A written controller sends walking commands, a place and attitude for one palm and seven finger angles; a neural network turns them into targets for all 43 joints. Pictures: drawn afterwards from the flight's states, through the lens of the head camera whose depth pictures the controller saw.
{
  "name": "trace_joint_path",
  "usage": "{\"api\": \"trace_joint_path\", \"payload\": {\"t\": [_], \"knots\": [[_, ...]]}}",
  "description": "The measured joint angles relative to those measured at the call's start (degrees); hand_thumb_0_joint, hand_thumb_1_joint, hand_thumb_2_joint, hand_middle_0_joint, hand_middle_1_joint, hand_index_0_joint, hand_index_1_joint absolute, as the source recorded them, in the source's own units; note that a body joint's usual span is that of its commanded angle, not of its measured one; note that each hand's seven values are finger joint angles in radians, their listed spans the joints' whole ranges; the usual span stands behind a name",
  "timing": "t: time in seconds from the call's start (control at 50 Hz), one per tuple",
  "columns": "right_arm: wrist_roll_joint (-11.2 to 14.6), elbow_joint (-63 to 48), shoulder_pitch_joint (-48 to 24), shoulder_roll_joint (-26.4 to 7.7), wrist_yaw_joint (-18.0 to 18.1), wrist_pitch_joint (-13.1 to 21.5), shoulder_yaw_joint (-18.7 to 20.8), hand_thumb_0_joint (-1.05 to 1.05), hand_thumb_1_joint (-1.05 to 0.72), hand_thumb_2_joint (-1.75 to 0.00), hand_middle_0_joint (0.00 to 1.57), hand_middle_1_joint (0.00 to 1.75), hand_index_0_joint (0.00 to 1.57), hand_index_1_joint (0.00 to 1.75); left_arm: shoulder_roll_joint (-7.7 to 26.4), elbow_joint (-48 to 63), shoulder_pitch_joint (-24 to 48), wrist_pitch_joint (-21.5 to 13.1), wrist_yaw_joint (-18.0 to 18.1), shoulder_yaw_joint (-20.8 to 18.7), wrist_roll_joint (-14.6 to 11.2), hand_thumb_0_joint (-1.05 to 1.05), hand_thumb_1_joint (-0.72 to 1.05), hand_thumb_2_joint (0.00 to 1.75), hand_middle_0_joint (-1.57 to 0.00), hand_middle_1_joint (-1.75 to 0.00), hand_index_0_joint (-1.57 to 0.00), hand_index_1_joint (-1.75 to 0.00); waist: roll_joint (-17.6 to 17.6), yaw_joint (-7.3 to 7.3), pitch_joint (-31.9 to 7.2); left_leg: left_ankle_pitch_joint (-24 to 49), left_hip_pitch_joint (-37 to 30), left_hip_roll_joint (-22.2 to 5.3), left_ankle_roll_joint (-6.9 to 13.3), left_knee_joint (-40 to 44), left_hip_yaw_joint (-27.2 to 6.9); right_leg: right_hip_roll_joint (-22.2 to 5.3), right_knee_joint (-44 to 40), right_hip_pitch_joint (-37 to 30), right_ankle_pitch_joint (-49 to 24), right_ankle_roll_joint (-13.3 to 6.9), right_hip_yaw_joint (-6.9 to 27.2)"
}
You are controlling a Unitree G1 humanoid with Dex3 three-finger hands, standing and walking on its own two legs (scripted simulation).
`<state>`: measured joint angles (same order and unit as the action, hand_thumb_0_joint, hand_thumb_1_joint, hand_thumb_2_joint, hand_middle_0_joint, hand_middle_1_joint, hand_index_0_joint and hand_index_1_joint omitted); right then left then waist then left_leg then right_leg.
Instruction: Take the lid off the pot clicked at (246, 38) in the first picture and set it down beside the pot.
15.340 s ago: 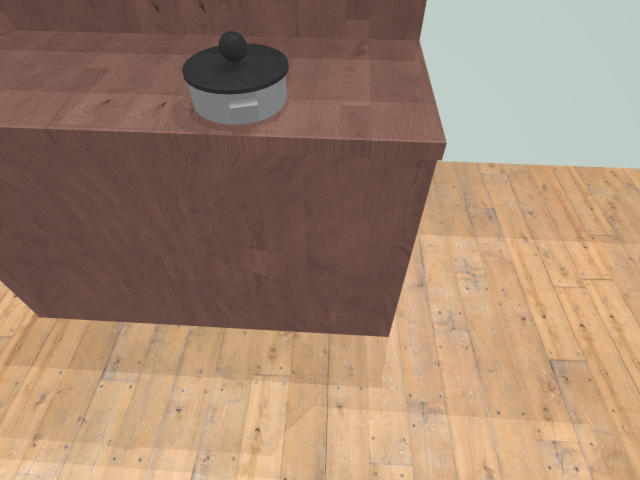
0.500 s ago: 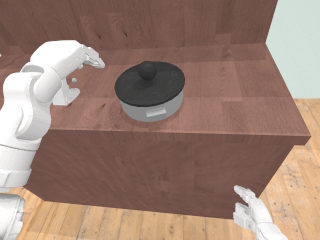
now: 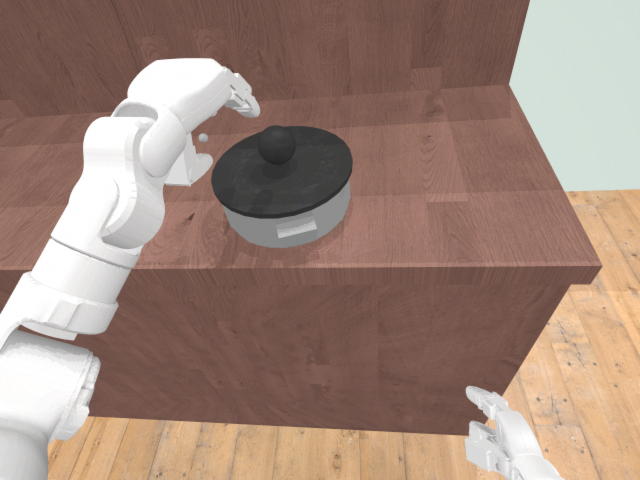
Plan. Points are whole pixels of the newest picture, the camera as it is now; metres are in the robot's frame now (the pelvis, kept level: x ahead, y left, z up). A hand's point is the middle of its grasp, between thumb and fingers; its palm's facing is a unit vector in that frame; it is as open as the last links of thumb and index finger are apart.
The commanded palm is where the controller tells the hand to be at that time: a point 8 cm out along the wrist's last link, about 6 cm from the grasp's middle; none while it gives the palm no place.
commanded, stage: move the open hand above the knob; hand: left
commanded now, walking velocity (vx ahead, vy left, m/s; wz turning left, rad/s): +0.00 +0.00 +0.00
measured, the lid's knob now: (276, 145) +0.51 +0.10 +0.17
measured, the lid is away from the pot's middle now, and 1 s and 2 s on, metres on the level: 0.00 0.00 0.00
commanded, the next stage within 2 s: none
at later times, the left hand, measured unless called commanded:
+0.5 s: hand (238, 112) +0.46 +0.12 +0.25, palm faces -0.11 -0.02 -0.99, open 10.2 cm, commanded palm +0.44 +0.12 +0.32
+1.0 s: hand (258, 93) +0.49 +0.10 +0.26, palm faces -0.17 -0.04 -0.99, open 10.2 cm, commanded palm +0.46 +0.10 +0.32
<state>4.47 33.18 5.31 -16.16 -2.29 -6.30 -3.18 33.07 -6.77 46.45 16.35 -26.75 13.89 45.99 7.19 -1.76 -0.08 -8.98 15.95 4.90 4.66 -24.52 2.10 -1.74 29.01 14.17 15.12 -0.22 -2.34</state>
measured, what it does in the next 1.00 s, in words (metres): stands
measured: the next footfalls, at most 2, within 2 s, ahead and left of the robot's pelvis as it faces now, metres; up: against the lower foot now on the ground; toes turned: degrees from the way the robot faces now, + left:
none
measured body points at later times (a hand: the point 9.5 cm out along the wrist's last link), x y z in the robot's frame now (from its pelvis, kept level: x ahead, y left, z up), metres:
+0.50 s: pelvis +0.02 -0.02 +0.00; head +0.02 -0.07 +0.45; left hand +0.46 +0.12 +0.31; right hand +0.18 -0.26 -0.12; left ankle +0.04 +0.07 -0.74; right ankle +0.00 -0.12 -0.74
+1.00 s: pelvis +0.03 +0.00 +0.00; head +0.05 -0.05 +0.45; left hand +0.50 +0.10 +0.31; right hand +0.17 -0.25 -0.12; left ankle +0.04 +0.07 -0.74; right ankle +0.00 -0.12 -0.74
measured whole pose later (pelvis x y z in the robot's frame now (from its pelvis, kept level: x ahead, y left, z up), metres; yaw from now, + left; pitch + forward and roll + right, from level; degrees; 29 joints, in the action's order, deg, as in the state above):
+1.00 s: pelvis +0.03 +0.00 +0.00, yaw +0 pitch +3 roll +1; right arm 3.7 37.4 10.5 -16.3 -1.2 -3.9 -1.8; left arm 24.4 -39.4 69.0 20.6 -29.6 18.0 49.7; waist 5.6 2.5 -1.9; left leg -10.0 16.1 4.9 4.6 -22.5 1.8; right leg -1.6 26.5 14.1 15.9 -0.3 -2.4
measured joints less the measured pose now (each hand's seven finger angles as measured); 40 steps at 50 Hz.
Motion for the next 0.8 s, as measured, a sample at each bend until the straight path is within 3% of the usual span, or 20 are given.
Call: {"api": "trace_joint_path", "payload": {"t": [0.16,0.38,0.8], "knots": [[0.26,0.62,0.96,-0.26,-0.48,-0.98,0.34,0.01,-0.91,-0.9,0.2,0.29,0.2,0.3,-3.02,-6.01,3.66,2.48,0.65,1.04,1.04,0.0,-0.45,1.74,-0.88,-0.08,-0.89,-0.08,-0.04,0.41,-1.31,-0.15,0.03,-0.3,-0.53,0.34,-0.14,0.33,-0.01,0.21,0.34,-0.49,-0.08],[0.08,2.0,1.73,-0.64,1.33,0.04,0.22,0.01,-0.91,-0.9,0.2,0.29,0.2,0.3,-3.03,-17.7,10.56,3.55,0.29,2.5,1.71,0.0,-0.44,1.74,-0.89,-0.08,-0.89,-0.08,-1.02,2.16,-1.0,-0.5,-0.28,-1.04,-1.41,0.67,-0.53,1.12,-0.48,-0.17,0.67,-1.37,-0.39],[-0.26,3.95,4.26,-1.04,1.18,1.39,1.19,0.01,-0.91,-0.9,0.2,0.29,0.2,0.3,-6.76,-32.46,21.07,5.16,-3.56,4.15,3.77,0.0,-0.44,1.74,-0.88,-0.08,-0.89,-0.08,-1.71,4.47,-1.62,-1.38,0.23,-0.88,-0.99,1.1,-0.65,1.06,-2.03,-0.19,0.94,-1.02,-0.39]]}}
